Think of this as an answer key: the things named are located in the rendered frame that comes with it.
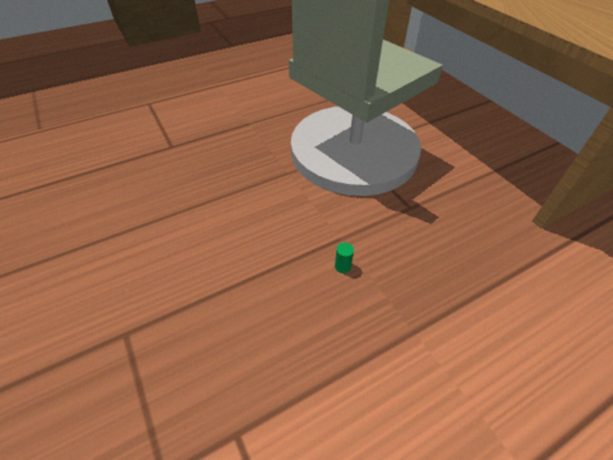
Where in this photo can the office chair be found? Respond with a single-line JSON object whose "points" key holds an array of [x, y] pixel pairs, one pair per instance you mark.
{"points": [[356, 148]]}

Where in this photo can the desk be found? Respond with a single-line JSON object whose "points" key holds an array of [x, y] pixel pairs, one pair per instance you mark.
{"points": [[568, 40]]}

